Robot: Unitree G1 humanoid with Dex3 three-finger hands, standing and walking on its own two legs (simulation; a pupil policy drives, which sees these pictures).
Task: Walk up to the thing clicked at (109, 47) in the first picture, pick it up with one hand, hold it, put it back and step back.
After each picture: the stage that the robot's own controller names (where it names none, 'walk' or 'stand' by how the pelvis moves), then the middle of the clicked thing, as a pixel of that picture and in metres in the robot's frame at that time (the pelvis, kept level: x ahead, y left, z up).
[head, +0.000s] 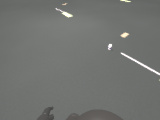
stand; (109, 46) +1.67 -0.40 -0.72
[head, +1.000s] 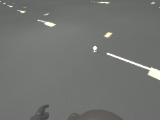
walk; (94, 49) +1.56 +0.05 -0.69
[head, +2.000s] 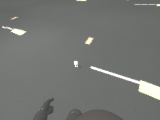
walk; (75, 64) +0.99 +0.34 -0.70
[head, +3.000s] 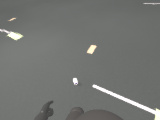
walk; (75, 81) +0.60 +0.30 -0.71
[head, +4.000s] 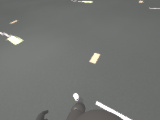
walk; (76, 97) +0.37 +0.26 -0.71
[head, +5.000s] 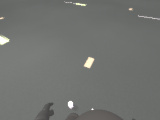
stand; (70, 104) +0.29 +0.23 -0.72
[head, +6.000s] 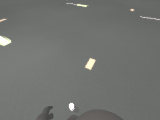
stand; (71, 106) +0.28 +0.22 -0.72
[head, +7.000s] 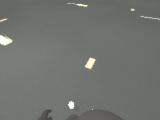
stand; (71, 105) +0.29 +0.23 -0.73
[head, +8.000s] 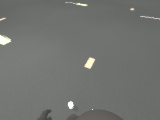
stand; (71, 105) +0.29 +0.23 -0.73
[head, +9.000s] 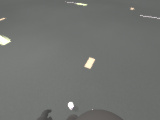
stand; (71, 105) +0.28 +0.23 -0.73
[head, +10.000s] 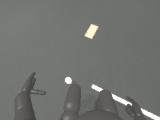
go down; (68, 80) +0.33 +0.23 -0.52
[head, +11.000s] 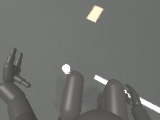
go down; (66, 69) +0.37 +0.25 -0.32
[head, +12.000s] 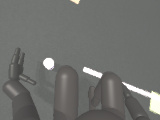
close in; (49, 64) +0.34 +0.29 -0.24
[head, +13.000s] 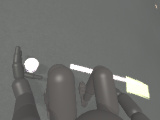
close; (31, 65) +0.34 +0.29 -0.21
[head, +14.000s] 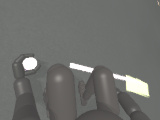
close; (30, 65) +0.34 +0.30 -0.21
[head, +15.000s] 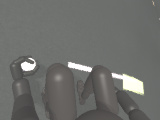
lift; (28, 65) +0.33 +0.30 -0.22
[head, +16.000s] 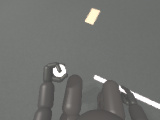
lift; (60, 72) +0.30 +0.23 -0.04
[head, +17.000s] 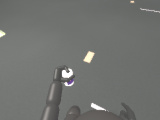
lift; (68, 77) +0.31 +0.17 +0.00
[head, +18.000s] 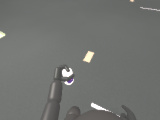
hold; (68, 76) +0.32 +0.17 -0.01
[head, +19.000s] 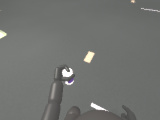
hold; (68, 76) +0.32 +0.17 +0.00
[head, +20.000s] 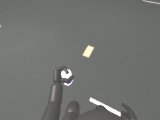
crouch; (67, 77) +0.32 +0.18 -0.04
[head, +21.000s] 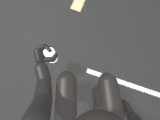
lower; (50, 55) +0.43 +0.27 -0.11
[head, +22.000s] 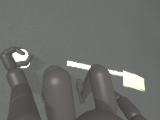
lower; (22, 59) +0.38 +0.32 -0.22
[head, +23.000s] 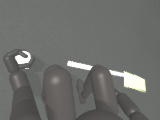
lower; (24, 60) +0.36 +0.31 -0.22
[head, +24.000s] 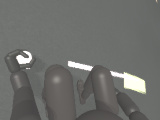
lower; (25, 60) +0.36 +0.31 -0.21
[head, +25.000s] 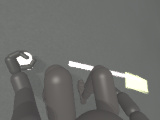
lower; (26, 61) +0.35 +0.31 -0.22
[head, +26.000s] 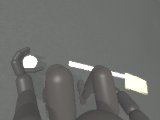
open; (29, 64) +0.34 +0.30 -0.22
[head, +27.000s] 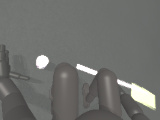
stand; (41, 62) +0.34 +0.28 -0.23
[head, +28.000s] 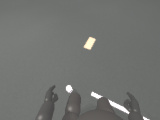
stand; (69, 89) +0.33 +0.23 -0.57
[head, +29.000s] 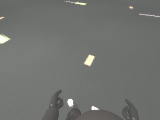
stand; (70, 102) +0.32 +0.23 -0.66
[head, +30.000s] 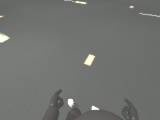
stand; (70, 102) +0.31 +0.22 -0.67
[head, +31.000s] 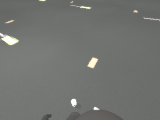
stand; (74, 102) +0.34 +0.22 -0.72
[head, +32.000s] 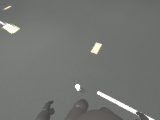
walk; (78, 87) +0.40 +0.23 -0.70
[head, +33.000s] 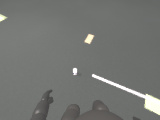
walk; (75, 71) +0.64 +0.20 -0.70
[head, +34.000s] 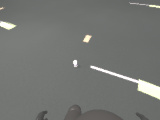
stand; (75, 63) +0.93 +0.30 -0.70
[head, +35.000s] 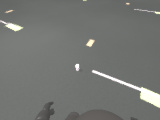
stand; (77, 67) +0.91 +0.25 -0.72
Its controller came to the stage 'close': yes
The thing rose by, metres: 0.71
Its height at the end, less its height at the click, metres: +0.00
